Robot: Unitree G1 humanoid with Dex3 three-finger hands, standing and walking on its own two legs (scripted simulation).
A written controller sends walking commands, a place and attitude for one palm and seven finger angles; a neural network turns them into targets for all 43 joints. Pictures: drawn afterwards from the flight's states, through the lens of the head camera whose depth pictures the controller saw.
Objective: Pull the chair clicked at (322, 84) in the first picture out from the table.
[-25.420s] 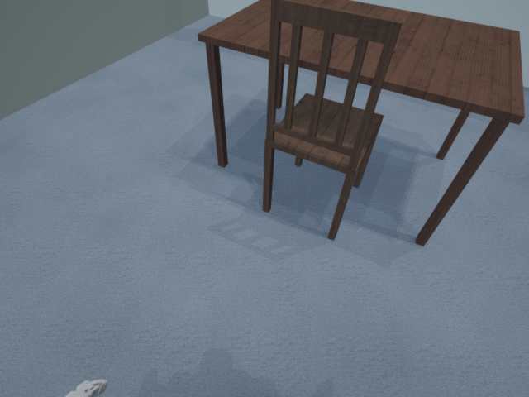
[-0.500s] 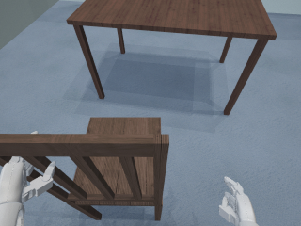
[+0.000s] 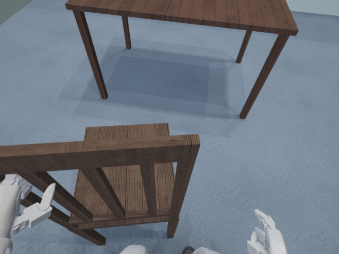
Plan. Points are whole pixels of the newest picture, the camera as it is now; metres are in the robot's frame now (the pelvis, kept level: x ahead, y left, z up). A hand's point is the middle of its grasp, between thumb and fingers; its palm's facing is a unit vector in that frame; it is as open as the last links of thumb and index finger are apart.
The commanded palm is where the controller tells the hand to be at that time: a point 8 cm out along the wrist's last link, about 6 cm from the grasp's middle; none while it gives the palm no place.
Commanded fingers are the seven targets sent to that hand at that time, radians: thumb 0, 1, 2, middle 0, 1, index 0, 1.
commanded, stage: step back with the hand held close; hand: left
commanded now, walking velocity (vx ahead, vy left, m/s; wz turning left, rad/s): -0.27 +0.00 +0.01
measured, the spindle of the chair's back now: (109, 197) +0.24 +0.18 -0.05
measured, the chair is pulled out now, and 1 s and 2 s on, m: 0.78 0.84 0.98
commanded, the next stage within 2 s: stop stepping back and stand still in 1.06 s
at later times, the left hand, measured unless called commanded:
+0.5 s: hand (44, 217) +0.16 +0.24 +0.08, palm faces +0.23 -0.87 -0.44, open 9.2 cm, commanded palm +0.10 +0.29 +0.19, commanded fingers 0.00 0.90 0.90 -0.20 -0.30 -0.20 -0.30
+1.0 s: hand (38, 249) +0.11 +0.23 +0.08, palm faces +0.13 -0.87 -0.47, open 8.5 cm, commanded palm +0.04 +0.28 +0.19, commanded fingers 0.00 0.90 0.90 -0.20 -0.30 -0.20 -0.30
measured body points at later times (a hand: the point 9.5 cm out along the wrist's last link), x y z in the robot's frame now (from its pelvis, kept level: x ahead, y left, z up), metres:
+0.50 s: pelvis -0.02 -0.02 -0.01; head +0.04 +0.02 +0.43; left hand +0.14 +0.29 +0.11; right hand +0.17 -0.24 -0.09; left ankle +0.01 +0.13 -0.71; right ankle +0.08 -0.09 -0.73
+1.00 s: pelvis -0.08 -0.03 +0.00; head +0.02 +0.03 +0.43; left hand +0.10 +0.28 +0.11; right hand +0.10 -0.25 -0.08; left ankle -0.07 +0.13 -0.72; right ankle -0.04 -0.15 -0.73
